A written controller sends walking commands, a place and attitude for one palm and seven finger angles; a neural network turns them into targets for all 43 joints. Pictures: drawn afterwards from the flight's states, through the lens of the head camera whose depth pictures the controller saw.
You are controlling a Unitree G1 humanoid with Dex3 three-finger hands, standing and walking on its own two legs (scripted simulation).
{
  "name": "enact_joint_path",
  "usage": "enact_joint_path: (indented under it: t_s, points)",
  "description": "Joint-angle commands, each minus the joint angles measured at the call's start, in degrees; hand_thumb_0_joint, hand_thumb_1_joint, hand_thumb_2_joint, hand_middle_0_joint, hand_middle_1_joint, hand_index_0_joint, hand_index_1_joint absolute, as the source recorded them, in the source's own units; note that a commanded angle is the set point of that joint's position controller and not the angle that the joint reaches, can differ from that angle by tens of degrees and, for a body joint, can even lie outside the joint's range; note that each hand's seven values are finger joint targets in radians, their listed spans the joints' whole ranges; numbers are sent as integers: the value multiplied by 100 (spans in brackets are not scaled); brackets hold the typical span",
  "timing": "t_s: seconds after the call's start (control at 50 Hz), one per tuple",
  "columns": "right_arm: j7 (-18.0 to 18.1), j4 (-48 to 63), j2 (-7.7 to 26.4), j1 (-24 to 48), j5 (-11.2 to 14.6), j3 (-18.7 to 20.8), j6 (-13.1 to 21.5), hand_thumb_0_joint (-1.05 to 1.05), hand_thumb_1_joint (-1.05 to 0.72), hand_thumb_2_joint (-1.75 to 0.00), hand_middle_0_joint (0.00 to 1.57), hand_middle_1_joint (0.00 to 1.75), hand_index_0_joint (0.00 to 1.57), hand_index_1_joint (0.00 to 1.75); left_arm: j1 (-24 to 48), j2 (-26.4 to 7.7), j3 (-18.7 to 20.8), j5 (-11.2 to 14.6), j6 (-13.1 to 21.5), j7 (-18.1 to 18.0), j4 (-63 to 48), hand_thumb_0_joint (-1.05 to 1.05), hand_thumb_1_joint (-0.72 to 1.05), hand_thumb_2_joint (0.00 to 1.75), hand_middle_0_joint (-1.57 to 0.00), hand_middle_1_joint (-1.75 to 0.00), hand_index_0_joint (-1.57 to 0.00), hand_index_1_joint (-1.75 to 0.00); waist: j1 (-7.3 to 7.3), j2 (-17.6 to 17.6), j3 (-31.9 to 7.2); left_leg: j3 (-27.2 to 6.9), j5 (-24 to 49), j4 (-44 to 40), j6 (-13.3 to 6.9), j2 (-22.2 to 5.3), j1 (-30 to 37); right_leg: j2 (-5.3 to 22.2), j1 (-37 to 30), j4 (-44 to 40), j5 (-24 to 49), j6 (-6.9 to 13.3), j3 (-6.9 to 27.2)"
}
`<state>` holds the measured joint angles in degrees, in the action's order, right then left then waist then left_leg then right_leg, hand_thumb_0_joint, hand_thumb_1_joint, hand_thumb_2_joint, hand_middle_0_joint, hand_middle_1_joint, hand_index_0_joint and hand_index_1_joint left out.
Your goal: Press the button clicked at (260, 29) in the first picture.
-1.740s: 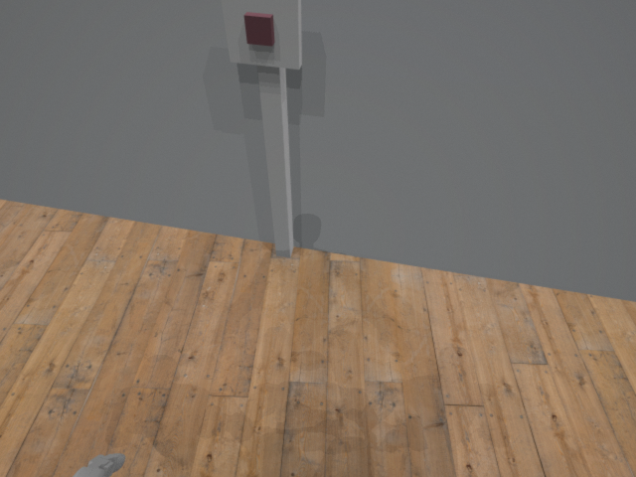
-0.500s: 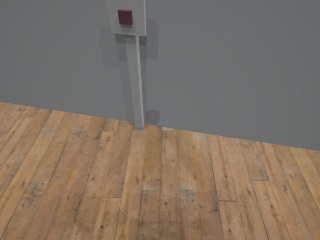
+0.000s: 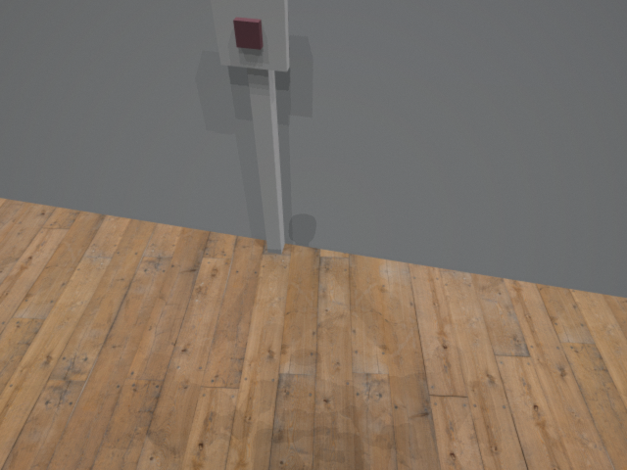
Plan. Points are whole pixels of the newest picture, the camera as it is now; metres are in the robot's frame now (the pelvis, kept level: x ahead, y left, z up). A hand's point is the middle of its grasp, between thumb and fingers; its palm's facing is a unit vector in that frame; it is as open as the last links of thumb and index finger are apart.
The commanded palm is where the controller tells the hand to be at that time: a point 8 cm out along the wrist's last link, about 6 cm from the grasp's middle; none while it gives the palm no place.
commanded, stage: walk to a spot facing it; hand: left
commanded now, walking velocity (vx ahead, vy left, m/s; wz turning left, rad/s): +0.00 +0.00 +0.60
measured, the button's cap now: (249, 33) +1.03 +0.22 +0.12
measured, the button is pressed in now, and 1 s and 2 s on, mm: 0 0 0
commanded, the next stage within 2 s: turn to face it in 0.62 s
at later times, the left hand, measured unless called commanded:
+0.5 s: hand out of the picture +0.02 +0.27 -0.18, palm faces +0.26 -0.95 -0.18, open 7.4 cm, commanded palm none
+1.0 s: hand (159, 421) +0.22 +0.26 -0.18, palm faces +0.32 -0.92 -0.20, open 7.3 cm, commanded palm none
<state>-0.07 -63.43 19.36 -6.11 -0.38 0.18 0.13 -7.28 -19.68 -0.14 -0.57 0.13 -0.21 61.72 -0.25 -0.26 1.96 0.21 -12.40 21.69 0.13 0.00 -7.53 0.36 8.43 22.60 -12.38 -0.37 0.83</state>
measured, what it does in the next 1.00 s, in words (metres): walks ahead, turning left: right foot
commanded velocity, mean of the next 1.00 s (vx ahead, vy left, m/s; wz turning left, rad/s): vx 0.18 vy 0.00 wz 0.09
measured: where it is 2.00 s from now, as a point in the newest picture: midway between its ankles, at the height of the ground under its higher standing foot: (280, 466)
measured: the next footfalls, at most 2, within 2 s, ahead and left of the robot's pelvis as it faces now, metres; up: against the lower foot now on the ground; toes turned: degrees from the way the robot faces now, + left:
right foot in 0.86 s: +0.33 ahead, +0.01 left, +0.00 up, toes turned +13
left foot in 1.24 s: +0.27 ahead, +0.23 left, +0.00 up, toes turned +11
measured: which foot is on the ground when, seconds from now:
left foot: down 0.00-0.86, up 0.88-1.00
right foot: down 0.00-0.30, up 0.32-0.84, down 0.86-1.00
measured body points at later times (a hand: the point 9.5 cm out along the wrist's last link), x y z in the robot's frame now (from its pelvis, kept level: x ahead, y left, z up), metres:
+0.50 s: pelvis +0.03 +0.07 +0.00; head +0.04 +0.10 +0.45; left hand +0.01 +0.32 -0.16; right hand +0.06 -0.17 -0.14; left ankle -0.01 +0.12 -0.75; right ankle +0.07 -0.09 -0.66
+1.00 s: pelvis +0.20 +0.07 -0.02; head +0.23 +0.07 +0.43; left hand +0.21 +0.31 -0.16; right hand +0.26 -0.16 -0.18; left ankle +0.10 +0.15 -0.67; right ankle +0.29 +0.00 -0.74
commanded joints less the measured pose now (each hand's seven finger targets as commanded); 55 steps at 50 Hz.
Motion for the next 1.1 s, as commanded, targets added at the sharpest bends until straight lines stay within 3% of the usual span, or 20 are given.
enact_joint_path:
  t_s: [0.0,0.06,0.1,0.14,0.24,0.26,0.28,0.3,0.34,0.42,0.68,0.74,0.78,0.8,0.82,0.84,0.88,0.92,0.96,1.08]
  points:
    - [29,433,516,-11,-30,111,-31,0,-90,-90,20,30,20,30,-211,-595,173,-2,-68,-138,-384,0,90,90,-20,-30,-20,-30,84,21,-301,-574,1152,149,-109,-590,-542,809,-54,118,1029,38,287]
    - [9,684,497,-95,-32,193,-126,0,-90,-90,20,30,20,30,-398,-769,296,-23,-108,-167,-605,0,90,90,-20,-30,-20,-30,133,-474,-385,-446,913,988,-53,-306,-1055,1286,-136,88,1137,300,566]
    - [2,853,387,-129,-51,234,-199,0,-90,-90,20,30,20,30,-592,-916,381,-51,-97,-163,-733,0,90,90,-20,-30,-20,-30,239,-1248,-406,-61,-1204,2148,49,0,-1528,1966,-198,-462,459,806,1098]
    - [-49,1011,386,-97,-48,295,-187,0,-90,-90,20,30,20,30,-610,-919,451,-111,-57,-169,-863,0,90,90,-20,-30,-20,-30,258,-1173,-194,-15,-1887,3212,35,-220,-1961,2282,-138,-759,-214,1131,1277]
    - [-197,939,59,-1031,-70,319,-85,0,-90,-90,20,30,20,30,-269,-798,522,-107,34,-57,-958,0,90,90,-20,-30,-20,-30,-303,-325,-44,727,-938,1149,21,-157,6,1714,1298,118,-1736,428,-311]
    - [-165,796,313,-1659,-89,395,-45,0,-90,-90,20,30,20,30,-234,-513,478,-71,-16,-20,-1026,0,90,90,-20,-30,-20,-30,-567,689,-39,-127,-1498,273,-145,-500,547,1228,2015,1407,-2118,118,-772]
    - [-118,731,930,-2185,-161,556,25,0,-90,-90,20,30,20,30,-113,15,376,-34,-59,49,-1339,0,90,90,-20,-30,-20,-30,-724,2474,219,-2902,-2665,-1023,-795,-2027,591,282,3326,3432,-2668,-328,-1233]
    - [-49,696,1014,-2331,-132,558,57,0,-90,-90,20,30,20,30,386,-21,348,-88,-6,62,-1599,0,90,90,-20,-30,-20,-30,-742,1524,362,-3818,-2819,-1485,-1331,-2459,217,449,3707,4174,-2324,-181,-328]
    - [30,817,506,-1726,-81,440,147,0,-90,-90,20,30,20,30,267,-11,433,-116,72,109,-1360,0,90,90,-20,-30,-20,-30,-345,546,389,-3191,-2807,-1419,-1143,-1988,-313,647,3476,4715,-1184,-126,-7]
    - [93,715,82,-1598,-37,349,362,0,-90,-90,20,30,20,30,-527,202,409,-122,74,152,-892,0,90,90,-20,-30,-20,-30,-78,541,105,-1527,-493,-1129,-971,-1197,-63,670,2928,4230,-212,-298,-191]
    - [209,112,-272,-2444,-85,364,373,0,-90,-90,20,30,20,30,549,601,337,-53,167,89,-1042,0,90,90,-20,-30,-20,-30,-403,712,534,-1174,2271,-706,-1107,-1253,836,519,2849,2107,-135,-268,-489]
    - [262,27,-303,-2353,-108,339,332,0,-90,-90,20,30,20,30,175,707,298,-36,193,39,-883,0,90,90,-20,-30,-20,-30,-246,731,424,-869,3328,-246,-935,-1203,797,263,1953,1447,-114,-11,-633]
    - [289,-9,-225,-2231,-64,353,318,0,-90,-90,20,30,20,30,-794,587,338,-57,233,7,-560,0,90,90,-20,-30,-20,-30,184,524,64,-506,3950,684,-654,-1060,677,27,712,810,446,131,-747]
    - [272,8,-224,-2176,-25,359,331,0,-90,-90,20,30,20,30,-1471,370,395,-72,285,-21,-346,0,90,90,-20,-30,-20,-30,474,249,-233,-356,3582,1482,-467,-911,252,149,-291,526,1045,208,-568]
    - [235,65,-430,-2340,19,332,360,0,-90,-90,20,30,20,30,-2061,-29,490,-120,364,-90,-179,0,90,90,-20,-30,-20,-30,585,-655,-766,-15,1925,2955,-226,-410,-826,1199,-1491,679,2792,697,819]
    - [250,165,-603,-2603,63,319,364,0,-90,-90,20,30,20,30,-2278,-384,528,-61,375,-114,-154,0,90,90,-20,-30,-20,-30,359,-1240,-1085,256,-2052,4575,-18,295,-1707,2570,-1887,227,4948,1500,2526]
    - [265,307,-598,-1810,11,319,268,0,-90,-90,20,30,20,30,-1504,-143,522,-4,279,-140,-377,0,90,90,-20,-30,-20,-30,348,-989,-475,-140,-1999,5082,24,-214,-1859,2237,-568,-270,3768,1760,2362]
    - [216,395,-664,-1381,-47,297,120,0,-90,-90,20,30,20,30,-887,213,462,-31,215,-179,-562,0,90,90,-20,-30,-20,-30,73,-266,-58,-104,-1524,4711,109,-483,-1726,1765,527,-491,2924,1488,1523]
    - [195,413,-779,-1479,-69,287,-16,0,-90,-90,20,30,20,30,-592,215,480,-60,172,-184,-665,0,90,90,-20,-30,-20,-30,-142,-309,-210,52,-1380,4017,221,-535,-1380,1484,1022,-544,2490,1244,1056]
    - [152,864,-581,-815,-67,333,-90,0,-90,-90,20,30,20,30,-694,-90,626,-92,-13,-74,-807,0,90,90,-20,-30,-20,-30,50,-715,-357,273,-1042,2653,295,-310,-1312,1075,1055,-623,627,1090,1564]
